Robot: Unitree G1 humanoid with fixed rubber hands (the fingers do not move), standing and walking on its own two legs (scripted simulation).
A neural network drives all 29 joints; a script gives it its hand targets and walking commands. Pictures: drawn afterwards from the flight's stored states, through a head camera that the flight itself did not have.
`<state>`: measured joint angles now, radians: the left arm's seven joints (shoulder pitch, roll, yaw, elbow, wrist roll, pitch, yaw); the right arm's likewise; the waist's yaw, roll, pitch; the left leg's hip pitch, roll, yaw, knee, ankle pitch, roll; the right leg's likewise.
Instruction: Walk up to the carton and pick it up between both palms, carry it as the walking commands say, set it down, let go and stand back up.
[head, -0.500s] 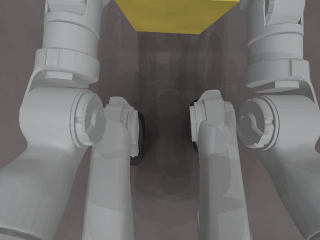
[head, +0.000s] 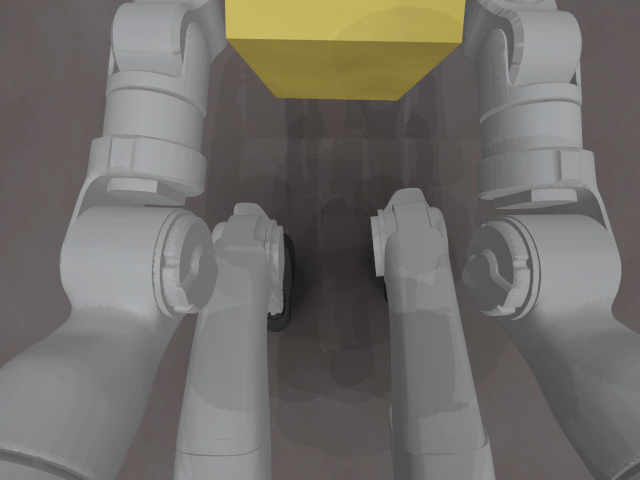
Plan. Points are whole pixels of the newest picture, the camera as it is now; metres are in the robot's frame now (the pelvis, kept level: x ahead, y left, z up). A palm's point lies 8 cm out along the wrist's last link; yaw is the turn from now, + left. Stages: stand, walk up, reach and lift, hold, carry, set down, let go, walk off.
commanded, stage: reach and lift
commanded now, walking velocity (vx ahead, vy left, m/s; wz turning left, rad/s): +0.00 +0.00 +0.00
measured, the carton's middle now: out of the picture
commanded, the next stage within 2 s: none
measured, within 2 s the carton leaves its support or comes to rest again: neither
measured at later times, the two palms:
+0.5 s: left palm out of the picture +0.54 +0.10 +0.01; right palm out of the picture +0.52 -0.16 +0.00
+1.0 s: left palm out of the picture +0.51 +0.10 +0.08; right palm out of the picture +0.49 -0.16 +0.07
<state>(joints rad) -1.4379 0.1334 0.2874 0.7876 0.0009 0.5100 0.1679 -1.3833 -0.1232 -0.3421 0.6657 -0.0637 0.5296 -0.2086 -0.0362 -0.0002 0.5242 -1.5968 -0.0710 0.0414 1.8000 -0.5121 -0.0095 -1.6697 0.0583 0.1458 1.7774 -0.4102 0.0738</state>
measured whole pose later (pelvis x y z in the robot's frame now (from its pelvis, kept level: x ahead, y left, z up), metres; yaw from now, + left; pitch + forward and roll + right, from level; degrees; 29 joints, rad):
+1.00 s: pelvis +0.00 +0.00 +0.10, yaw -2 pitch +7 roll +3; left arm -1.26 0.08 0.29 0.76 0.02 0.54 0.15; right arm -1.20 -0.06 -0.32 0.64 -0.08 0.55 -0.21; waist -0.01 0.00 0.52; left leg -1.13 -0.07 0.03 1.43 -0.43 0.00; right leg -1.20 0.06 0.16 1.41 -0.34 0.07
